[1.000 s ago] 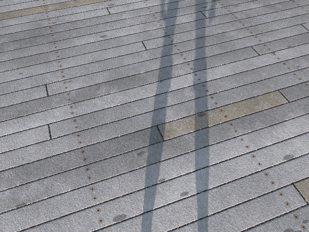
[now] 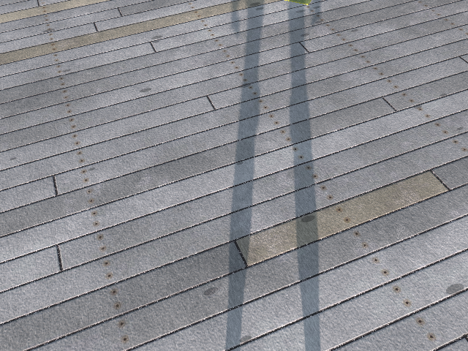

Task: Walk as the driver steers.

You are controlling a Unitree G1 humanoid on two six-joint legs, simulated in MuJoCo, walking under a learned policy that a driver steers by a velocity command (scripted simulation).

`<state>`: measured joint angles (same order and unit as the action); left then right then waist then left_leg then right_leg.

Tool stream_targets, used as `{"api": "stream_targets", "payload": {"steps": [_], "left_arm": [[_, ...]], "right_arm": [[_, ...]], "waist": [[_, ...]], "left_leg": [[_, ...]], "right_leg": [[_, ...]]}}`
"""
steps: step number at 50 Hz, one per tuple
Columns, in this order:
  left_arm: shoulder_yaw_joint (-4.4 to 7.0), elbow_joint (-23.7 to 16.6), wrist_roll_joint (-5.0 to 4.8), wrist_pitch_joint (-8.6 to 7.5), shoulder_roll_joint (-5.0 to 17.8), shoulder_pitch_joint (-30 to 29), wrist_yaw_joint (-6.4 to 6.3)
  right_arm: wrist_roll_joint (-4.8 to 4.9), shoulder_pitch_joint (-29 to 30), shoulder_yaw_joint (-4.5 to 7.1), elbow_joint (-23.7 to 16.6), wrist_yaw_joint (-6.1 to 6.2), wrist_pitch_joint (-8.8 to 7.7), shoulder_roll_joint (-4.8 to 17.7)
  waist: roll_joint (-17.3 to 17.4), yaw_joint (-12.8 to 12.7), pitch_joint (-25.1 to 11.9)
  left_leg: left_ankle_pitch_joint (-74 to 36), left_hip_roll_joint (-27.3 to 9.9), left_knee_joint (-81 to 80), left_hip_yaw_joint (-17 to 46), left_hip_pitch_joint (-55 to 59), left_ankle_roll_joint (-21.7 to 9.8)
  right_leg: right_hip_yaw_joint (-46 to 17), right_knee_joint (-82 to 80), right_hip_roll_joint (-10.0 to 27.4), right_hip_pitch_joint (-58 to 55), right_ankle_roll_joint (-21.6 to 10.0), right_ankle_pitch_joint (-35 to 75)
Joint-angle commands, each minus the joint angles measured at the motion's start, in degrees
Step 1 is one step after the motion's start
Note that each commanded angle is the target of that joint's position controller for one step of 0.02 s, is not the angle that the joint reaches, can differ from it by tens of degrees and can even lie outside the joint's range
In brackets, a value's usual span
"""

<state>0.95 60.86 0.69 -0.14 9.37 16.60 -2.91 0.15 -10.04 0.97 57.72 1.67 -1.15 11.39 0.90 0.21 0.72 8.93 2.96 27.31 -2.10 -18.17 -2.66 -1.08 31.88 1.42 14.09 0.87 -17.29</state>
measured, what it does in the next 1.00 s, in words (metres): walks ahead: right foot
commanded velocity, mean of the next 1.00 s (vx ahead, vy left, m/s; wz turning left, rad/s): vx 0.34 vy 0.00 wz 0.00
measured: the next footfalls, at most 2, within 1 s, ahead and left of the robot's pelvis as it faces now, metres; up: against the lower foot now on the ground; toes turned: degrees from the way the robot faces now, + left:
right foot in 0.90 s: +0.53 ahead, -0.09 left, +0.00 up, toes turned -2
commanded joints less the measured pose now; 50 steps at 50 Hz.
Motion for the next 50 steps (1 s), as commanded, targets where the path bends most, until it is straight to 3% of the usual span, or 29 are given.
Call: {"api": "stream_targets", "payload": {"steps": [1,5,7,8,10,11,13,16,18,19,20,21,22,23,25,28,30,34,37,40,42,43,44,45,46,47,48,49,50], "left_arm": [[1.31,-0.1,-0.17,-1.83,5.4,2.7,0.06],[1.27,0.5,-0.6,-2.84,4.6,4.3,0.49],[1.95,1.2,-1.05,-2.54,6.4,6.9,0.46],[2.49,0.9,-1.37,-2.47,7.9,7.6,0.42],[3.42,0.7,-2.09,-3.27,10.6,10.7,0.5],[3.89,0.4,-2.16,-3.92,11.7,10.0,0.53],[3.7,-0.1,-1.67,-5.06,10.3,9.7,0.89],[3.67,-1.2,-2.41,-4.91,10.4,7.3,1.69],[3.73,-1.9,-2.48,-4.26,11.0,5.5,2.05],[3.59,-2.4,-2.31,-4.37,10.9,4.3,2.05],[2.81,-4.0,-2.03,-4.73,8.3,1.0,2.24],[1.57,-5.9,-2.11,-5.92,3.1,1.9,2.08],[2.11,-6.3,-2.96,-6.96,5.5,0.6,2.25],[2.33,-7.0,-3.74,-7.56,6.9,-0.9,2.73],[3.13,-7.0,-2.65,-7.59,7.9,-2.1,2.6],[3.58,-6.9,-2.25,-6.34,6.8,-2.3,2.99],[3.3,-8.8,-1.84,-5.63,5.8,-6.7,2.95],[2.26,-12.8,-1.79,-5.77,4.8,-17.6,3.47],[1.82,-14.6,-2.24,-5.89,5.3,-22.7,4.28],[1.73,-16.5,-2.42,-6.31,6.3,-25.8,5.3],[2.39,-16.6,-2.35,-6.68,8.1,-23.6,5.73],[3.17,-15.8,-2.32,-6.71,9.7,-19.8,5.62],[4.48,-13.4,-2.39,-6.62,12.0,-10.9,5.3],[5.72,-10.3,-2.19,-6.34,14.9,0.4,4.75],[6.99,-8.5,-0.32,-5.97,20.3,9.5,4.31],[5.72,-8.1,-0.28,-5.92,17.2,9.4,4.49],[4.57,-8.6,-1.27,-6.19,13.4,3.6,4.65],[3.69,-9.9,-1.54,-6.36,10.8,-2.4,4.73],[3.16,-10.4,-1.08,-6.7,9.5,-6.5,5.1]], "right_arm": [[-0.26,-1.1,1.06,-1.5,0.72,-0.55,4.9],[-0.17,-2.1,0.84,-0.2,0.32,-0.74,4.1],[0.4,-3.3,1.03,0.9,0.27,-0.65,4.3],[0.61,-2.8,1.18,0.8,0.17,-0.82,4.6],[1.05,1.1,0.9,-1.0,-0.42,-2.15,3.4],[1.25,2.2,0.76,-1.6,-0.88,-3.05,2.9],[1.68,3.8,1.09,-2.7,-1.63,-4.4,3.9],[2.09,3.1,1.39,-2.6,-2.41,-5.38,3.9],[1.78,-5.4,2.45,1.3,-2.48,-4.96,4.5],[1.79,-11.8,3.41,3.3,-2.26,-4.53,5.8],[1.64,-20.6,4.81,5.0,-1.76,-4.38,9.9],[1.36,-26.7,5.76,5.3,-1.92,-4.58,15.6],[0.36,-22.4,3.93,4.8,-2.07,-5.41,10.8],[0.33,-16.8,2.93,3.0,-2.23,-5.97,7.8],[0.11,-10.6,1.86,0.9,-3.1,-6.12,6.4],[-0.1,-12.9,1.05,1.6,-2.85,-5.3,5.3],[-0.24,-14.7,1.27,2.1,-2.11,-5.07,7.2],[-0.26,-15.4,1.37,1.3,-1.0,-4.51,8.3],[0.32,-18.3,1.77,2.2,-0.91,-4.58,8.9],[0.71,-19.4,2.15,2.9,-0.83,-4.13,8.6],[0.52,-18.1,2.69,2.6,-0.78,-3.72,9.8],[0.3,-17.4,3.0,2.3,-0.78,-3.43,10.7],[-0.03,-16.2,2.98,1.9,-0.86,-2.94,10.6],[-0.39,-14.7,2.47,0.7,-1.03,-2.83,9.8],[-0.33,-20.9,0.71,-0.1,-1.75,-3.65,3.2],[0.86,-21.9,0.05,0.8,-2.28,-5.52,1.9],[2.41,-15.8,1.57,-1.1,-2.41,-6.57,7.4],[2.8,-10.8,1.93,-2.8,-2.09,-7.0,9.1],[2.17,-8.8,2.3,-3.2,-1.43,-6.8,8.7]], "waist": [[-6.1,0.7,3.9],[-3.2,0.2,1.4],[-4.1,-0.7,0.5],[-5.3,-1.3,2.3],[-9.1,-3.2,6.3],[-10.2,-3.2,8.5],[-8.3,-2.9,9.1],[-6.6,-1.0,7.0],[-6.2,2.7,3.9],[-5.5,5.8,1.6],[3.8,9.7,-0.7],[18.9,10.1,-4.7],[12.0,7.2,-2.4],[7.2,4.9,1.2],[0.9,2.0,2.9],[2.3,0.6,2.8],[2.0,1.0,3.8],[2.3,3.0,6.1],[2.9,4.2,7.1],[2.8,3.7,7.8],[3.9,1.2,4.9],[5.5,-1.0,1.5],[6.2,-5.7,-3.7],[5.5,-10.6,-10.5],[-7.8,-8.5,-21.0],[-13.9,-7.7,-26.4],[-11.2,-6.9,-16.4],[-6.6,-5.0,-9.3],[-2.0,-2.6,-5.8]], "left_leg": [[8.4,-3.7,-4.8,4.6,3.9,-1.2],[0.7,-3.8,-2.8,4.3,5.8,-1.5],[12.9,-1.3,0.7,1.7,4.2,-1.7],[19.0,-0.3,3.2,0.7,0.2,-1.9],[16.7,-0.3,11.9,-1.1,-10.4,-2.2],[13.9,-2.6,15.9,0.3,-14.1,-2.9],[16.7,-5.7,19.5,2.7,-20.1,-4.1],[13.0,-5.0,8.9,-0.6,-10.9,-4.0],[4.4,-0.1,3.8,-5.0,7.9,-2.7],[4.0,-0.1,3.5,-3.7,16.2,-3.1],[8.9,-9.6,-4.2,10.4,24.3,-6.6],[13.3,-23.2,-15.4,37.5,33.1,-15.0],[15.4,-25.8,-16.4,42.3,30.2,-15.8],[13.4,-24.5,-15.9,35.9,26.8,-13.7],[4.5,-19.7,-17.5,23.7,20.7,-10.2],[-10.6,-15.3,-18.3,13.3,17.9,-8.3],[-14.7,-15.4,-19.6,11.6,17.1,-9.0],[-13.9,-13.3,-21.7,7.0,13.6,-7.9],[-11.7,-14.5,-22.3,6.2,15.3,-8.0],[-16.2,-16.8,-19.7,5.6,22.1,-7.4],[-29.6,-17.5,-14.5,4.7,25.3,-6.3],[-40.3,-17.3,-9.6,4.2,26.2,-5.8],[-48.2,-15.4,0.5,2.6,24.6,-4.6],[-41.7,-13.1,15.0,1.6,14.0,-2.8],[-13.2,-3.7,39.7,0.2,-9.4,1.0],[21.8,1.4,51.5,9.4,-18.3,0.6],[19.7,-2.8,55.3,10.6,-24.1,-0.8],[14.1,-6.2,53.1,8.4,-23.5,-1.5],[9.5,-8.7,49.2,7.2,-20.6,-1.5]], "right_leg": [[-2.3,-12.1,1.5,6.9,-2.7,-7.1],[-2.0,-10.8,1.2,3.7,-2.9,-0.4],[-2.7,-11.5,1.1,2.3,-5.0,-11.2],[-5.7,-13.1,3.0,2.0,-7.0,-18.2],[-18.7,-20.3,12.5,-2.1,-12.5,-26.4],[-23.9,-21.8,17.0,-3.2,-14.7,-24.2],[-24.7,-21.3,19.2,-8.2,-15.1,-13.5],[-14.9,-19.3,14.2,-7.2,-11.5,-4.5],[-8.1,-14.5,9.0,2.4,-9.3,0.6],[-5.4,-8.9,7.1,6.4,-7.9,7.3],[1.0,9.2,1.9,13.5,-4.3,10.9],[3.6,29.3,-5.1,27.0,-1.7,-7.3],[-3.9,40.7,-2.1,32.8,-3.4,-12.0],[-5.1,43.4,0.9,35.7,-5.5,-6.9],[-3.3,38.6,5.1,32.9,-6.5,3.1],[-0.6,32.3,6.1,28.6,-5.2,7.1],[0.3,27.5,6.1,30.6,-3.6,10.2],[2.5,10.0,4.0,27.4,-2.2,19.6],[3.4,3.2,2.6,24.7,-2.7,22.5],[2.7,-0.7,2.2,25.7,-4.7,20.2],[3.7,-2.0,0.3,20.3,-6.5,16.6],[5.1,-1.6,-1.7,14.2,-7.5,14.7],[6.3,-1.8,-3.8,3.2,-9.1,14.1],[1.5,-0.3,0.4,-14.5,-11.7,14.5],[-24.8,-2.8,16.5,-38.0,-20.5,3.5],[-45.0,-14.2,22.4,-41.1,-23.4,-2.1],[-37.2,-15.6,19.5,-33.4,-19.3,-3.4],[-27.3,-16.9,17.5,-22.6,-16.7,1.9],[-21.1,-18.9,15.4,-13.4,-15.4,7.3]]}}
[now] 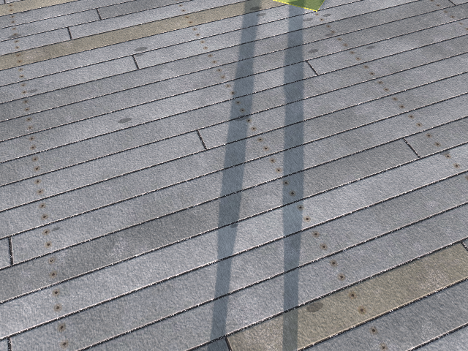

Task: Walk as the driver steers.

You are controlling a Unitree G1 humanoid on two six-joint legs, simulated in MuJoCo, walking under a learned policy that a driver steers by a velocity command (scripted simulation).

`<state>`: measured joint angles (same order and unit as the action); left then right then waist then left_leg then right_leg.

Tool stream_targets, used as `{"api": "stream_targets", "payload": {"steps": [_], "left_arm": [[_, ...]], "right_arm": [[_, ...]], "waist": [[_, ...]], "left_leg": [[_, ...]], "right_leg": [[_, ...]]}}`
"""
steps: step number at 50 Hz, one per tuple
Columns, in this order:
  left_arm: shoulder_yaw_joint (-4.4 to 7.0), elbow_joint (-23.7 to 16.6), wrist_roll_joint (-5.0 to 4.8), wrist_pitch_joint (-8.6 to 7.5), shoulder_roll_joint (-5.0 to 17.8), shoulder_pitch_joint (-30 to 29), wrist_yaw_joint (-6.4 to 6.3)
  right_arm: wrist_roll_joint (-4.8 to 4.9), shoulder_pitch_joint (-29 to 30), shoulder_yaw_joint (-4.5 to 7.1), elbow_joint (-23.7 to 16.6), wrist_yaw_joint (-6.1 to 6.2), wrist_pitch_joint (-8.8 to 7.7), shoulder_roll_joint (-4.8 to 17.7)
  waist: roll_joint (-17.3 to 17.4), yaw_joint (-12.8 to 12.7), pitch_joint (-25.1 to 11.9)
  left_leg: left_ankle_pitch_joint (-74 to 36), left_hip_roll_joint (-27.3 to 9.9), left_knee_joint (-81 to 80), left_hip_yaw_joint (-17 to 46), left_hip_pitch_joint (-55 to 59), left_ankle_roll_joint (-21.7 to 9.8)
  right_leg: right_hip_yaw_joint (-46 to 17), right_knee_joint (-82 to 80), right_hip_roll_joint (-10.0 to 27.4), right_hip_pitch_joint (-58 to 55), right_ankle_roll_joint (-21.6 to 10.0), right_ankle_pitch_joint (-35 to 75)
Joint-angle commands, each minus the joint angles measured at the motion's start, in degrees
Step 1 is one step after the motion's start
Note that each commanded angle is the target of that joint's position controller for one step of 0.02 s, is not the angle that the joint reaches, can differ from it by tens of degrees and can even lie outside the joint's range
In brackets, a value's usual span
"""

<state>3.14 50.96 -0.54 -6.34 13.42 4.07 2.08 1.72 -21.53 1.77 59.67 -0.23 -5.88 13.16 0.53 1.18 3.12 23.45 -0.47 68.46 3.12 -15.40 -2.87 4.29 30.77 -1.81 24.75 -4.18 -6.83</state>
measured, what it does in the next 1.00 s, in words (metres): walks ahead: left foot, then right foot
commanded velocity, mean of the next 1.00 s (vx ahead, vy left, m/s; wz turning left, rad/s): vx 0.30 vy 0.00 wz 0.00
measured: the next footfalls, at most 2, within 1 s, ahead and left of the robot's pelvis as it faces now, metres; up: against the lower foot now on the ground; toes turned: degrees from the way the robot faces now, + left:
left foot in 0.46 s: +0.44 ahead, +0.16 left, +0.00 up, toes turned +3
right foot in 0.84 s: +0.46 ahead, -0.08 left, +0.00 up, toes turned -1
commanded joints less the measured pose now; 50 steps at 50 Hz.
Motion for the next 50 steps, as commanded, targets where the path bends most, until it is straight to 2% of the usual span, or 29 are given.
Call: {"api": "stream_targets", "payload": {"steps": [1,3,6,10,11,13,17,20,21,22,23,24,25,26,27,28,29,31,34,36,38,41,42,43,44,45,46,48,50], "left_arm": [[0.51,-0.5,0.76,-0.89,4.1,4.3,0.48],[0.32,0.9,0.93,-1.04,3.7,5.0,0.75],[0.83,2.4,0.99,-1.01,6.9,8.3,-0.52],[0.77,3.5,0.62,-0.31,7.3,13.2,-1.93],[1.03,3.6,0.46,-0.2,8.6,13.9,-2.08],[0.93,4.4,-0.05,-0.03,8.2,16.3,-2.23],[1.29,6.2,-0.43,0.88,8.9,20.2,-2.41],[1.8,6.6,-0.43,1.72,9.6,19.2,-2.69],[1.9,6.3,-0.3,2.12,10.0,18.1,-2.8],[1.72,6.1,-0.28,2.56,9.7,17.0,-2.9],[1.02,5.2,0.24,2.59,8.1,17.3,-3.01],[-0.72,4.7,1.16,1.76,2.9,23.0,-2.63],[-1.33,6.4,0.46,0.58,1.7,26.3,-2.29],[0.35,6.2,-1.04,0.2,7.4,22.7,-2.23],[0.43,4.6,-1.58,0.35,7.8,17.9,-2.51],[0.67,3.4,-0.29,1.12,7.6,12.7,-3.27],[0.84,3.8,-0.17,2.03,6.1,14.9,-3.68],[0.39,5.1,0.21,3.52,3.1,18.3,-3.78],[0.21,4.3,0.33,4.38,2.6,15.7,-4.52],[0.09,3.8,0.65,5.04,2.8,13.2,-4.5],[0.55,3.6,0.55,5.64,4.2,11.0,-4.54],[0.82,4.0,1.04,6.05,4.1,9.6,-4.47],[0.94,4.0,1.67,6.1,4.7,9.1,-4.49],[1.16,3.8,1.88,6.03,6.4,9.3,-4.64],[1.78,3.7,1.1,6.11,9.7,7.7,-4.89],[1.64,4.6,0.54,6.0,7.6,6.6,-4.48],[1.16,4.6,0.57,5.73,4.9,6.1,-4.18],[0.92,5.0,1.07,5.06,4.5,5.3,-4.04],[1.04,6.0,0.8,4.56,4.8,6.3,-4.13]], "right_arm": [[-0.31,2.1,2.01,-5.1,0.93,-1.21,6.2],[-0.43,-1.0,1.82,-4.5,1.13,0.43,3.1],[-0.96,4.4,2.26,-6.8,1.5,1.4,3.9],[-1.51,13.2,2.74,-9.4,1.11,1.03,4.5],[-1.34,15.1,2.25,-10.1,0.84,0.82,3.4],[-1.1,19.7,1.96,-11.2,0.33,0.55,3.3],[-0.53,25.7,1.46,-13.6,-1.0,0.13,3.4],[-0.58,25.2,1.77,-14.6,-1.84,-0.4,5.0],[-0.96,22.0,2.32,-13.9,-1.86,-0.64,6.2],[-1.49,14.7,3.41,-11.6,-1.73,-0.9,8.0],[-2.21,6.1,4.65,-9.2,-1.46,-1.2,11.6],[-3.68,-1.4,5.61,-7.9,-1.06,-0.85,16.7],[-2.76,-3.3,4.78,-7.1,-1.24,-0.22,14.5],[-1.96,-0.1,3.73,-7.8,-1.37,0.03,11.2],[-1.63,6.0,2.96,-9.0,-1.17,0.18,9.1],[-2.07,10.3,2.16,-9.3,-1.29,0.26,7.2],[-2.57,12.7,1.88,-9.3,-1.12,-0.02,6.3],[-3.3,14.3,1.34,-8.4,-1.32,-0.12,4.4],[-3.5,15.8,1.59,-7.7,-0.25,0.32,6.7],[-2.97,15.0,1.65,-6.9,0.15,0.71,7.6],[-2.7,13.9,1.69,-5.9,0.46,1.5,8.0],[-1.76,14.0,1.03,-5.0,0.72,2.45,6.2],[-1.64,12.2,0.62,-4.2,0.7,2.6,5.0],[-2.19,10.7,0.35,-3.8,0.71,2.69,4.1],[-2.59,6.4,0.77,-3.2,0.66,2.66,4.4],[-2.59,6.2,0.44,-3.0,1.16,3.2,3.0],[-2.46,8.6,0.76,-2.9,1.57,3.78,4.6],[-2.3,9.7,0.85,-2.8,2.08,4.63,4.6],[-2.45,9.2,0.86,-2.3,2.01,4.73,4.4]], "waist": [[-1.7,-1.3,-6.2],[-3.7,0.9,-5.0],[-4.0,0.7,-1.4],[-2.4,-1.7,-0.9],[-3.8,-2.3,-0.3],[-3.2,-3.9,0.7],[-3.0,-5.7,2.1],[-4.4,-3.8,1.7],[-5.2,-1.9,-0.6],[-5.2,1.9,-5.1],[-3.1,4.8,-12.1],[8.6,4.0,-22.0],[15.0,3.9,-30.2],[9.4,3.9,-25.6],[6.5,2.2,-17.9],[1.2,1.0,-11.9],[4.2,-1.9,-11.0],[4.9,-4.1,-9.4],[4.2,-5.1,-11.1],[5.3,-4.0,-11.2],[4.9,-3.1,-10.4],[4.0,-3.7,-7.1],[2.6,-3.4,-5.6],[0.2,-2.2,-4.7],[-6.3,1.7,-3.8],[-10.0,1.6,-3.7],[-7.3,0.3,-2.0],[-5.6,0.1,-1.8],[-4.6,-0.2,-3.4]], "left_leg": [[-7.5,-7.3,4.9,2.1,-19.3,-1.4],[-8.2,-8.5,1.2,1.8,-15.3,-1.1],[-13.8,-9.6,-6.4,0.8,-20.4,0.7],[-26.4,-8.6,-19.8,-0.2,-26.1,1.7],[-28.3,-8.4,-24.2,-0.5,-24.9,1.8],[-30.8,-6.8,-30.0,-2.3,-23.6,2.0],[-27.5,-5.4,-36.3,-2.6,-24.9,1.3],[-21.4,-4.0,-39.3,-2.9,-21.1,-0.7],[-20.4,-2.0,-40.4,-4.5,-15.7,-1.6],[-22.9,0.4,-42.0,-6.4,-5.8,-2.9],[-36.6,-3.0,-40.0,-3.7,8.9,-5.1],[-51.2,-18.5,-37.1,15.9,34.1,-13.8],[-57.6,-25.4,-42.9,31.1,39.4,-19.2],[-55.9,-22.4,-43.0,23.7,32.9,-16.1],[-55.5,-20.0,-44.0,15.4,24.5,-13.6],[-54.0,-16.1,-47.6,10.6,14.8,-11.0],[-54.8,-16.3,-48.9,8.5,8.8,-12.2],[-55.8,-12.9,-51.1,3.0,0.9,-11.6],[-54.1,-11.7,-52.5,-0.3,-1.2,-10.9],[-50.8,-12.0,-52.8,-0.5,-0.9,-10.8],[-38.1,-11.9,-53.8,0.5,-0.6,-10.2],[-17.6,-9.7,-52.9,1.4,-3.2,-7.3],[-11.2,-7.9,-52.2,1.4,-4.0,-5.0],[-5.8,-5.6,-50.0,0.7,-5.0,-2.7],[-2.6,-1.3,-48.5,-1.9,-6.9,-1.0],[-5.6,0.2,-48.1,-4.8,-1.8,0.2],[-7.0,0.0,-47.2,-5.0,0.4,0.6],[-9.5,-0.8,-46.7,-4.4,1.4,0.3],[-12.1,-1.3,-46.4,-4.1,2.0,0.2]], "right_leg": [[-22.0,-19.8,16.4,-17.4,-9.4,-0.3],[-17.3,-22.4,14.4,-11.6,-9.9,1.7],[-13.8,-25.4,14.1,-9.5,-10.8,2.7],[-10.7,-25.6,12.6,-15.6,-8.5,4.8],[-9.9,-25.6,13.1,-15.1,-8.4,5.5],[-8.1,-25.4,12.3,-16.9,-7.5,5.3],[-8.1,-22.1,15.0,-24.5,-7.1,5.2],[-8.7,-17.5,16.9,-28.0,-5.8,13.0],[-7.8,-12.9,16.0,-28.6,-4.7,23.8],[-6.0,-4.2,13.3,-27.9,-3.0,34.2],[-3.5,8.0,9.5,-21.5,-0.4,30.9],[-0.8,30.9,1.5,1.0,4.1,5.0],[-9.0,43.7,-3.9,8.6,5.3,-30.7],[-13.5,48.2,-0.5,10.9,4.5,-29.7],[-10.5,45.9,2.7,13.2,4.1,-26.1],[-7.6,41.4,5.1,11.3,4.0,-21.8],[-8.5,38.2,7.2,6.7,4.5,-19.1],[-7.5,30.9,7.3,-0.9,5.4,-16.1],[-6.3,18.4,6.8,-5.0,5.8,-10.1],[-5.8,12.4,6.4,-7.2,6.0,-6.0],[-5.7,8.7,6.0,-8.5,5.7,-4.3],[-4.6,-1.7,5.3,-13.5,3.8,-0.3],[-5.8,-5.6,6.3,-15.2,3.1,3.2],[-8.7,-7.0,9.2,-16.7,2.0,8.0],[-9.9,-5.9,10.9,-17.0,0.4,9.2],[-9.9,-8.0,9.6,-11.2,0.1,-2.8],[-9.3,-9.4,7.9,-7.8,1.2,-6.9],[-8.1,-9.0,6.8,-7.9,2.7,-3.5],[-7.4,-7.3,6.4,-10.8,2.6,1.5]]}}
Over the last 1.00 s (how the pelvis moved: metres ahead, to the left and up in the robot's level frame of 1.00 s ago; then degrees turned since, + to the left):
0.40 -0.01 -0.01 1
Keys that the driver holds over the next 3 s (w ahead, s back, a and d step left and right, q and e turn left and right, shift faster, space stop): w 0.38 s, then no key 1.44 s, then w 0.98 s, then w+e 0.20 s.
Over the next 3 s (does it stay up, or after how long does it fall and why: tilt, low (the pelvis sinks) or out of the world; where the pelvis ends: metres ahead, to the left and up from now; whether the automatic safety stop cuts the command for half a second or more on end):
stays up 0.91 0.04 0.02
